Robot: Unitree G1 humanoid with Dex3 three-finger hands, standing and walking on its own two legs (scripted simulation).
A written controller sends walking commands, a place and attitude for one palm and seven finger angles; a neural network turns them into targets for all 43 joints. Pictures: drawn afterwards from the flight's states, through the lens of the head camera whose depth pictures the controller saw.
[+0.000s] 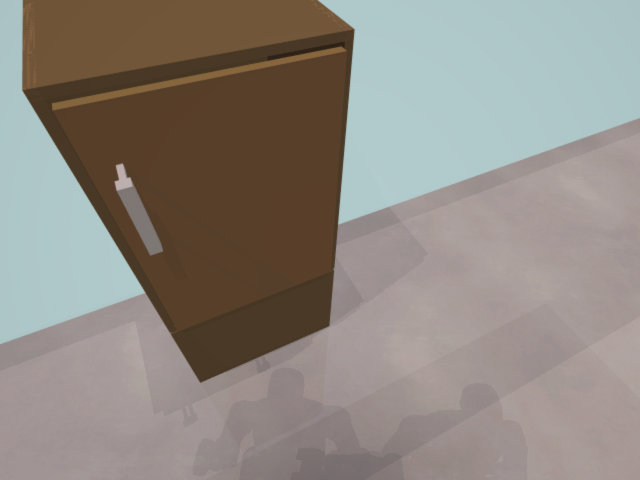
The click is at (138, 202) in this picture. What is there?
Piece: cupboard door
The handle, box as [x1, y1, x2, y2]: [115, 163, 162, 255]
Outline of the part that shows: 116,165 119,178 117,181 115,181 117,192 150,255 162,251 156,233 130,178 126,176 125,169 122,163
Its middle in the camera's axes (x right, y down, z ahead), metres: -0.28 -0.04 +0.60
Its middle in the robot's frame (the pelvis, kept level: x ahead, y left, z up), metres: +0.47 +0.31 +0.03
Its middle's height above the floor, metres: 0.80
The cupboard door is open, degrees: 0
